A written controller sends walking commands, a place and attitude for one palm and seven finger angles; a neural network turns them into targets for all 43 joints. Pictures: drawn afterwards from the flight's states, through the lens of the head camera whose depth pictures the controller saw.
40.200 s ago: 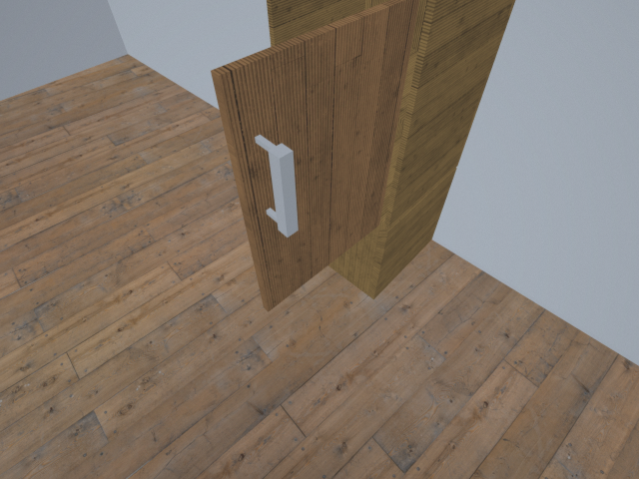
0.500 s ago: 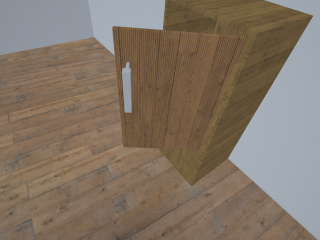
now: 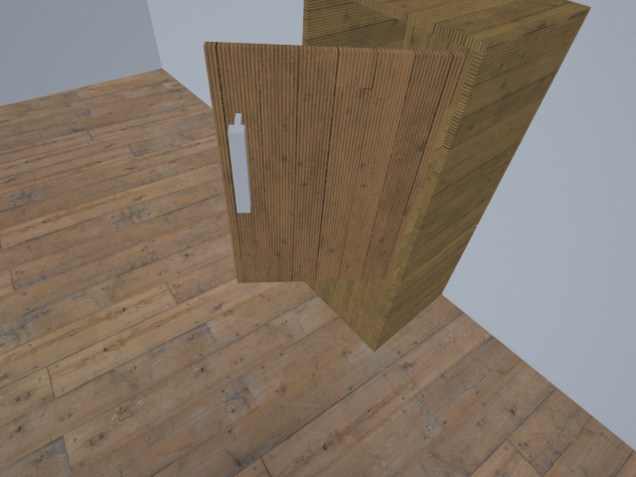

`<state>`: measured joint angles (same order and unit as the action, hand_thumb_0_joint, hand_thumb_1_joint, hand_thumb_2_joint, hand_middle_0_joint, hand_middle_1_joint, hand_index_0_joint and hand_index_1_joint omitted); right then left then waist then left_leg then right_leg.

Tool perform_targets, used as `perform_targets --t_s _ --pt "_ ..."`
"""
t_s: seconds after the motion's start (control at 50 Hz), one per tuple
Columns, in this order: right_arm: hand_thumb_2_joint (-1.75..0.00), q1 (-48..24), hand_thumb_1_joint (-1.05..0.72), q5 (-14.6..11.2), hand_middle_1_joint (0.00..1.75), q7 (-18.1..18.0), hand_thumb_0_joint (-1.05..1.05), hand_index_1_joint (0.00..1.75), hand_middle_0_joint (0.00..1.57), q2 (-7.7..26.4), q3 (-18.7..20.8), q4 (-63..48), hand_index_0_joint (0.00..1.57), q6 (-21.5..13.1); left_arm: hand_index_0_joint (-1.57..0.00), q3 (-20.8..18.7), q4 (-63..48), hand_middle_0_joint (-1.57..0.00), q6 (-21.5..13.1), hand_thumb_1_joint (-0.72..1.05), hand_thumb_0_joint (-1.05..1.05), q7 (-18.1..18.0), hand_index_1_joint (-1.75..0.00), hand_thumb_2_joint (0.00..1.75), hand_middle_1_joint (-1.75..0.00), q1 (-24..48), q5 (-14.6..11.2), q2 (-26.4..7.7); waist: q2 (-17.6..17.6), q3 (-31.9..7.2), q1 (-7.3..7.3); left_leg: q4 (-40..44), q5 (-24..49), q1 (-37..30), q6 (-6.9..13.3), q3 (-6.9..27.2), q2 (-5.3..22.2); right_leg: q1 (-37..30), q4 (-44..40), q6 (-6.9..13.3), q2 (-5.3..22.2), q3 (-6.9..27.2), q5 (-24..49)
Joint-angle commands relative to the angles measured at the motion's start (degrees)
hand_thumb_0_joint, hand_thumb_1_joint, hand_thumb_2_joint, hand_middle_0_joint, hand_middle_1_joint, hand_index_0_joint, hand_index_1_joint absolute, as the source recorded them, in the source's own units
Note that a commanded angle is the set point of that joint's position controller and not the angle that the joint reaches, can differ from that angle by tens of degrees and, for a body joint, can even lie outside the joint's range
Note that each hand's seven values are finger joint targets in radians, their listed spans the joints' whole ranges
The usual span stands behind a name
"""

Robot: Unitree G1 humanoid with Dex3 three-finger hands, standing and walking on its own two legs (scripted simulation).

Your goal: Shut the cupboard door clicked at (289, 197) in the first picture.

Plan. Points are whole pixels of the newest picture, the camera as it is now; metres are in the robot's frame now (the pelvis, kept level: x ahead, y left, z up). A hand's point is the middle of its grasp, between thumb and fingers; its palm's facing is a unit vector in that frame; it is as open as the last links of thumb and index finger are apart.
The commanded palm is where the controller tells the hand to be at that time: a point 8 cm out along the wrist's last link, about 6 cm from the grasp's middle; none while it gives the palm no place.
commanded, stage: look again from close up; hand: left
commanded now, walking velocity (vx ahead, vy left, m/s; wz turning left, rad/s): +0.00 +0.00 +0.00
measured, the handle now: (241, 164) +0.61 +0.18 +0.05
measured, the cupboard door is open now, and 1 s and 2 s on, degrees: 54 54 54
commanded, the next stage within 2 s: shuffle to correct the standing spot in 0.54 s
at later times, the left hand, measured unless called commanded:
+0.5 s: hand out of the picture -0.02 +0.17 -0.18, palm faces +0.03 -0.99 -0.13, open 7.3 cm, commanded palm none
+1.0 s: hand out of the picture -0.03 +0.16 -0.18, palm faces +0.14 -0.98 -0.16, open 7.3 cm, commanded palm none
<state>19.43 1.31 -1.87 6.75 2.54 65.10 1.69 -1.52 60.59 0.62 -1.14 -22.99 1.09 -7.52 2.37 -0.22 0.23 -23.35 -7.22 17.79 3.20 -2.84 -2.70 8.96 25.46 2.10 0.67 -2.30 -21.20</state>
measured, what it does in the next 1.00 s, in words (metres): stands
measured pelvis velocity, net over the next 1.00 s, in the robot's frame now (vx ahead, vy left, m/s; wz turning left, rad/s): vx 0.04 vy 0.00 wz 0.07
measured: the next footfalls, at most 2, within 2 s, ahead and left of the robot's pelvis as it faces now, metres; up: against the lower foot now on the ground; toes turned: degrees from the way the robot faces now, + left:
right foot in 1.46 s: +0.27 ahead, -0.16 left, +0.00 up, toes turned +4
left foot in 1.68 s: +0.25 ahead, +0.06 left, +0.00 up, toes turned +12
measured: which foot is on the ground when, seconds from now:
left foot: down 0.00-1.00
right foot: down 0.00-1.00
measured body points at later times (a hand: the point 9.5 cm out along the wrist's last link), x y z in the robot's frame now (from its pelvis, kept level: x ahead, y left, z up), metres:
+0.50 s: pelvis +0.00 +0.02 +0.00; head +0.01 +0.04 +0.45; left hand -0.02 +0.22 -0.17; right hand -0.02 -0.19 -0.15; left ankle +0.05 +0.09 -0.74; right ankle -0.01 -0.12 -0.74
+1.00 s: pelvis +0.04 +0.00 -0.01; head +0.05 +0.02 +0.44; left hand -0.04 +0.21 -0.17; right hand +0.04 -0.21 -0.16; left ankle +0.05 +0.09 -0.73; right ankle -0.01 -0.12 -0.74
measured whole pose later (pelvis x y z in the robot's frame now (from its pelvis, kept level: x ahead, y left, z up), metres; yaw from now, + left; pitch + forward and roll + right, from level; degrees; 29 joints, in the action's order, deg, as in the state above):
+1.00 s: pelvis +0.04 +0.00 -0.01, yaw +4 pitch +1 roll -1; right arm 17.9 1.4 -1.1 6.7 2.4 64.3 0.5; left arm -1.8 62.5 -1.3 -1.3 -24.8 1.6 -8.1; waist 0.9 0.1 -0.6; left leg -37.9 -19.2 19.6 2.9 -2.0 -0.9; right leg 7.5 27.0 -0.3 1.4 -5.6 -20.1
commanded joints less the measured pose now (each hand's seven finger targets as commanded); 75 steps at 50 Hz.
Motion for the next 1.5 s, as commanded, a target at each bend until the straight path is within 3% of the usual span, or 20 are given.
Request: perform_targets --t_s 0.0,0.06,0.14,0.18,0.32,0.62,0.78,0.86,0.94,0.98,1.04,1.06,1.08,1.1,1.18,1.26,1.34,1.4,1.44,1.48 --pt "-0.90 0.85 -0.90 -0.27 0.30 0.30 0.00 0.30 0.20 1.93 0.55 -3.11 0.20 -0.31 -0.20 -1.00 -0.54 -0.20 -0.58 0.90 0.00 -1.37 -0.30 0.90 -0.30 -1.38 -0.11 -6.82 7.45 7.44 1.86 -14.92 -11.66 0.13 -4.19 1.36 3.16 14.39 -21.98 7.20 16.56 19.58 -20.05" --pt "-0.90 5.19 -0.90 -0.52 0.30 0.66 0.00 0.30 0.20 1.35 -0.17 -1.12 0.20 -1.40 -0.20 -0.21 -1.21 -0.20 -1.94 0.90 0.00 -1.26 -0.30 0.90 -0.30 3.56 -0.49 -4.89 3.91 6.55 3.71 -10.63 -5.37 -4.40 -3.32 1.38 5.10 12.82 -13.30 4.48 9.85 8.87 -3.36" --pt "-0.90 3.70 -0.90 -0.51 0.30 -0.23 0.00 0.30 0.20 3.73 -0.80 -0.59 0.20 -2.84 -0.20 0.62 0.70 -0.20 -1.70 0.90 0.00 -0.88 -0.30 0.90 -0.30 -2.01 -0.54 -2.54 -3.35 7.39 0.11 2.98 -4.56 -2.46 -1.46 7.97 8.97 7.20 -6.25 0.08 3.39 5.14 3.68" --pt "-0.90 2.06 -0.90 -0.74 0.30 -0.13 0.00 0.30 0.20 4.58 -0.75 -0.35 0.20 -3.15 -0.20 0.50 1.55 -0.20 -1.09 0.90 0.00 -1.00 -0.30 0.90 -0.30 -3.01 -0.37 -3.07 -8.60 6.70 -1.06 8.60 -10.59 0.54 -0.50 11.77 10.05 2.20 -3.59 -1.01 3.06 3.35 6.58" --pt "-0.90 0.82 -0.90 -1.07 0.30 -0.05 0.00 0.30 0.20 4.28 -0.54 0.00 0.20 -3.23 -0.20 0.83 2.08 -0.20 -1.59 0.90 0.00 -1.31 -0.30 0.90 -0.30 -2.99 -0.23 -2.74 -1.99 4.60 -0.76 8.34 -6.13 -3.62 -0.83 9.62 8.80 1.09 -5.90 -1.52 4.75 3.56 10.60" --pt "-0.90 -0.42 -0.90 -1.05 0.30 0.23 0.00 0.30 0.20 5.57 -0.59 -0.69 0.20 -2.80 -0.20 0.90 2.55 -0.20 -1.68 0.90 0.00 -1.37 -0.30 0.90 -0.30 -3.50 0.06 -3.63 -2.42 4.10 -0.16 8.92 -6.40 -6.63 -1.18 9.00 8.00 2.59 -7.25 -1.62 5.54 3.80 9.39" --pt "-0.90 -0.72 -0.90 -0.36 0.30 0.21 0.00 0.30 0.20 8.47 1.30 -1.77 0.20 -2.02 -0.20 -0.07 2.22 -0.20 -0.59 0.90 0.00 -0.13 -0.30 0.90 -0.30 -6.76 0.89 -3.32 -5.88 7.17 -0.92 14.25 -31.72 1.17 2.33 17.89 11.55 4.38 1.12 -1.05 1.60 -1.40 -2.45" --pt "-0.90 -1.45 -0.90 -0.15 0.30 0.20 0.00 0.30 0.20 6.80 1.37 -3.23 0.20 -2.43 -0.20 -0.91 1.97 -0.20 -1.20 0.90 0.00 -0.02 -0.30 0.90 -0.30 -8.64 0.61 -4.05 -1.99 6.92 -1.65 5.51 -25.11 5.65 1.17 13.12 7.82 0.60 -4.54 1.19 4.86 3.47 -6.20" --pt "-0.90 -5.21 -0.90 0.02 0.30 1.02 0.00 0.30 0.20 3.39 0.54 -6.55 0.20 -3.15 -0.20 -1.73 1.34 -0.20 -2.30 0.90 0.00 -0.83 -0.30 0.90 -0.30 -8.98 0.43 -7.01 9.46 9.06 -2.10 -20.64 -15.15 15.60 -0.73 -0.92 3.54 -3.03 -13.63 7.80 17.90 17.08 -6.11" --pt "-0.90 -5.89 -0.90 -0.22 0.30 1.35 0.00 0.30 0.20 3.04 0.71 -7.30 0.20 -3.41 -0.20 -1.77 1.19 -0.20 -2.74 0.90 0.00 -1.00 -0.30 0.90 -0.30 -7.42 1.01 -6.80 3.17 9.55 -0.93 -24.09 -18.41 15.76 -0.78 -1.55 5.70 -2.99 -10.50 9.44 19.10 13.21 5.44" --pt "-0.90 1.29 -0.90 -0.06 0.30 1.38 0.00 0.30 0.20 1.84 0.16 -5.11 0.20 -4.17 -0.20 -1.54 1.10 -0.20 -2.40 0.90 0.00 -0.57 -0.30 0.90 -0.30 -4.01 0.60 -6.73 2.32 5.80 2.56 -7.30 -9.14 -2.92 -0.71 -4.79 4.13 3.81 1.55 4.67 12.39 1.64 15.06" --pt "-0.90 7.47 -0.90 0.31 0.30 0.87 0.00 0.30 0.20 5.37 0.90 -3.09 0.20 -4.62 -0.20 -1.26 0.52 -0.20 -2.20 0.90 0.00 -0.17 -0.30 0.90 -0.30 -3.87 0.19 -5.05 -5.52 3.17 4.47 -2.13 -3.99 -13.71 1.62 4.63 8.60 11.65 14.14 1.46 6.84 -3.26 14.18" --pt "-0.90 13.64 -0.90 0.71 0.30 0.00 0.00 0.30 0.20 11.26 2.47 -1.78 0.20 -4.80 -0.20 -0.69 -1.54 -0.20 -2.30 0.90 0.00 0.44 -0.30 0.90 -0.30 -2.93 -0.08 -2.80 -16.62 0.24 5.98 5.35 0.59 -22.59 7.74 24.30 22.14 23.29 27.93 -2.10 1.45 -6.98 -2.25" --pt "-0.90 15.04 -0.90 0.70 0.30 -0.38 0.00 0.30 0.20 12.34 2.41 -1.08 0.20 -4.51 -0.20 -0.93 -3.56 -0.20 -2.20 0.90 0.00 0.35 -0.30 0.90 -0.30 1.82 0.70 -4.78 -12.42 3.04 6.77 8.97 2.73 -18.49 10.63 28.90 26.56 26.64 37.60 -0.97 1.54 -1.62 -11.38" --pt "-0.90 4.47 -0.90 0.31 0.30 -0.85 0.00 0.30 0.20 8.52 1.05 -3.67 0.20 -5.47 -0.20 -1.66 -2.99 -0.20 -1.32 0.90 0.00 1.25 -0.30 0.90 -0.30 3.11 0.62 -3.69 -6.68 4.80 1.27 9.63 5.24 -8.06 8.90 17.62 22.99 24.82 37.51 -2.03 6.99 3.51 -0.10" --pt "-0.90 0.98 -0.90 0.44 0.30 -0.68 0.00 0.30 0.20 9.33 1.82 -4.66 0.20 -5.15 -0.20 -1.71 -3.45 -0.20 -0.24 0.90 0.00 1.94 -0.30 0.90 -0.30 4.14 0.43 -1.97 -8.64 3.27 0.33 10.79 -1.82 -4.74 6.47 7.94 18.50 18.48 23.84 -3.14 5.99 -0.15 4.04" --pt "-0.90 1.16 -0.90 0.82 0.30 -0.40 0.00 0.30 0.20 10.02 2.71 -4.34 0.20 -4.17 -0.20 -1.99 -5.03 -0.20 -0.34 0.90 0.00 2.32 -0.30 0.90 -0.30 8.29 0.47 -3.10 -10.35 5.18 1.36 9.17 -5.39 -3.47 5.00 7.08 18.07 13.33 12.04 -3.28 4.16 -3.42 5.90" --pt "-0.90 0.92 -0.90 0.76 0.30 -0.17 0.00 0.30 0.20 9.88 2.81 -4.45 0.20 -3.47 -0.20 -2.69 -3.74 -0.20 -0.93 0.90 0.00 2.11 -0.30 0.90 -0.30 3.22 0.49 -5.62 -4.98 2.60 -1.25 -0.37 -6.10 -0.22 1.73 4.64 14.94 0.46 1.21 -2.40 1.73 -5.07 10.48" --pt "-0.90 2.02 -0.90 0.03 0.30 0.48 0.00 0.30 0.20 4.55 1.49 -5.76 0.20 -3.23 -0.20 -4.06 -1.51 -0.20 -1.57 0.90 0.00 1.03 -0.30 0.90 -0.30 -3.72 0.75 -13.34 14.29 -2.03 -3.92 -21.73 -22.37 15.68 -2.84 -6.44 4.63 -15.11 -5.99 4.73 16.69 13.60 7.67" --pt "-0.90 -3.70 -0.90 -0.07 0.30 0.15 0.00 0.30 0.20 5.37 1.48 -8.31 0.20 -2.15 -0.20 -4.08 -1.83 -0.20 -1.34 0.90 0.00 -0.08 -0.30 0.90 -0.30 -4.57 0.53 -12.87 15.07 -1.42 -5.01 -40.68 -29.73 18.92 -2.39 -0.83 6.18 -8.65 -11.63 11.09 20.66 21.00 4.29"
